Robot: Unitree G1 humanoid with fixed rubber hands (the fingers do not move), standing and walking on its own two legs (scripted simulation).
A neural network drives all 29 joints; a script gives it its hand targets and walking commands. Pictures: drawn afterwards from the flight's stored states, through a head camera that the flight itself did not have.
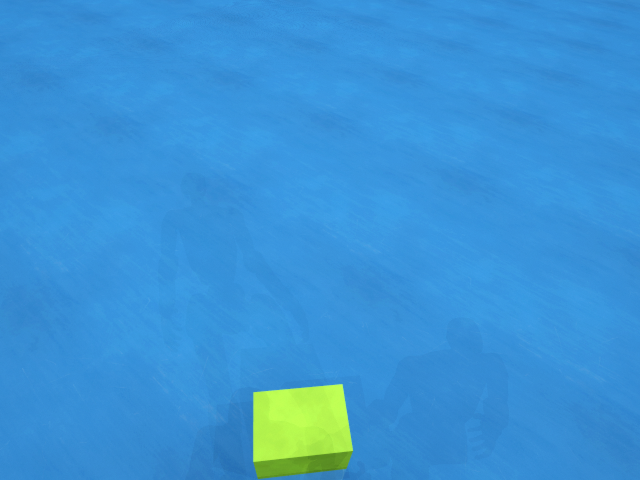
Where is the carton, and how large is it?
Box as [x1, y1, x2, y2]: [253, 384, 352, 478]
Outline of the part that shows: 342,384 253,392 253,462 258,478 346,468 352,452 352,447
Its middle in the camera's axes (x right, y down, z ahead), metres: -0.05 +0.53 +1.09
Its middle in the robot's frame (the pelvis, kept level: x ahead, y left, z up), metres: +0.42 +0.04 -0.68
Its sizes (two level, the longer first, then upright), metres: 0.249 0.173 0.171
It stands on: the floor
